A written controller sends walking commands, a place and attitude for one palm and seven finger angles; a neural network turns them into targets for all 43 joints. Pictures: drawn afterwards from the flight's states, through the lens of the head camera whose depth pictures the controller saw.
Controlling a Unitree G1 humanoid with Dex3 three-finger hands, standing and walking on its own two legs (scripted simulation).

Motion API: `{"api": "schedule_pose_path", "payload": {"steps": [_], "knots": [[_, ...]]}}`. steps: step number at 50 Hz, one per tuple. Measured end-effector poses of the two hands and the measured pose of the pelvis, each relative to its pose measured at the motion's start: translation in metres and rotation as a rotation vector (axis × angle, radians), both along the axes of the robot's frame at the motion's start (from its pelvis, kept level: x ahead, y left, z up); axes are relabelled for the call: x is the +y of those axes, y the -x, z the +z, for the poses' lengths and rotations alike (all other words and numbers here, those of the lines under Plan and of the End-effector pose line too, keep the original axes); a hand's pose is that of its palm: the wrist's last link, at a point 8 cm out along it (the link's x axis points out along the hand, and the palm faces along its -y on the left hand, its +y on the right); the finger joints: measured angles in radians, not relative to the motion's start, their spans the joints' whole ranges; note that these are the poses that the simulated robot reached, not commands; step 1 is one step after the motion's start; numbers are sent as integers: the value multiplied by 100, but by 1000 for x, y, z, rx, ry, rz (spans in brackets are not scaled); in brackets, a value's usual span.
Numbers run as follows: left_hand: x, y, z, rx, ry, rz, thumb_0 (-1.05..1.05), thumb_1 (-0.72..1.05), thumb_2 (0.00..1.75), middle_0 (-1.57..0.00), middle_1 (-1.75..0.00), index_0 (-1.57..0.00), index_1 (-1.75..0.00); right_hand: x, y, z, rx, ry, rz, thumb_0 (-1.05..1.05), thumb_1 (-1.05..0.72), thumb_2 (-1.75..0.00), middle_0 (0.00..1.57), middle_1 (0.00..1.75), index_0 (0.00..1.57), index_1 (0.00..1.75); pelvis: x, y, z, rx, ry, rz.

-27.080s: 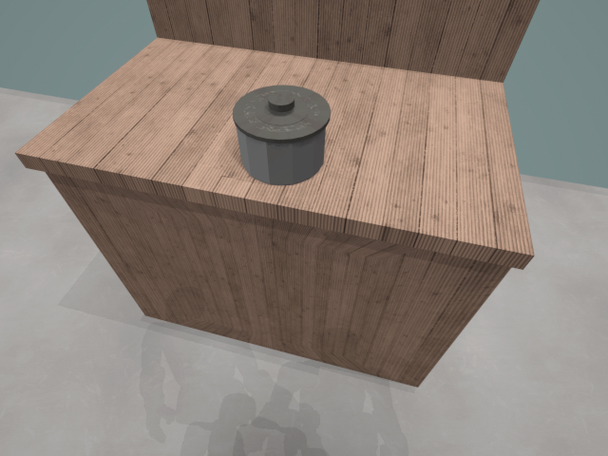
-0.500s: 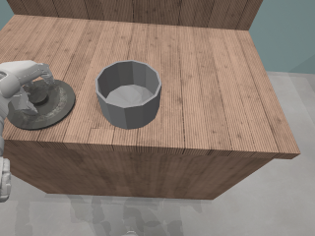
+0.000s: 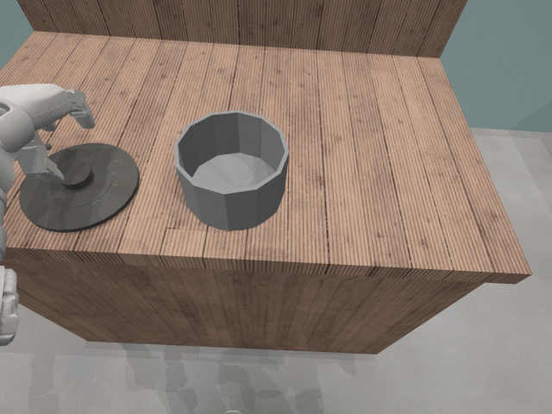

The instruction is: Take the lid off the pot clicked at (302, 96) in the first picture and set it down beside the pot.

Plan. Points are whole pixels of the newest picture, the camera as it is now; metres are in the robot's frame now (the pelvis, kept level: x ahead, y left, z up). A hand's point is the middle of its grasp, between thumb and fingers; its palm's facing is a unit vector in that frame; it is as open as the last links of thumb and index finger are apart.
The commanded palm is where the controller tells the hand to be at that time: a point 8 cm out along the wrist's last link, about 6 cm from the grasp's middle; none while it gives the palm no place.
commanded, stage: raise the empty hand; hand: left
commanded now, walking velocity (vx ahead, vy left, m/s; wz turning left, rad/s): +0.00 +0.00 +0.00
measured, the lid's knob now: (76, 175) +0.46 +0.31 +0.05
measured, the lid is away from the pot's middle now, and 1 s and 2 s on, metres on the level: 0.25 0.25 0.25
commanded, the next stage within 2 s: draw the hand back to the body in 0.90 s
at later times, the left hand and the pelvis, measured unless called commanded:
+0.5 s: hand (24, 114) +0.45 +0.31 +0.18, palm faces -0.32 -0.05 -0.95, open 11.0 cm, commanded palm +0.46 +0.30 +0.25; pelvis +0.00 +0.00 +0.01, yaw +1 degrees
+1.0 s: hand (10, 84) +0.46 +0.31 +0.21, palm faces -0.30 -0.07 -0.95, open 11.0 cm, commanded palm +0.46 +0.30 +0.28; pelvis +0.00 +0.00 +0.01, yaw +1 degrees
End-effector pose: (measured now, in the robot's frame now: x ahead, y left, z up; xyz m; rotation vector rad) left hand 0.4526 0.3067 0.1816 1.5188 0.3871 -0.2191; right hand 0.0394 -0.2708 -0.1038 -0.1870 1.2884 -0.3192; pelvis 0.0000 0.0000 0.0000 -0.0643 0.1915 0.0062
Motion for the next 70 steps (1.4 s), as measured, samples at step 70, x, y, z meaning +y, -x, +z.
{"api": "schedule_pose_path", "payload": {"steps": [70], "knots": [[-2,31,72,-115,-20,50,0,-3,71,-39,-81,-39,-81,4,-70,10,-150,-89,113,1,-91,-90,20,30,20,30,-10,-3,11,-49,-21,23]]}}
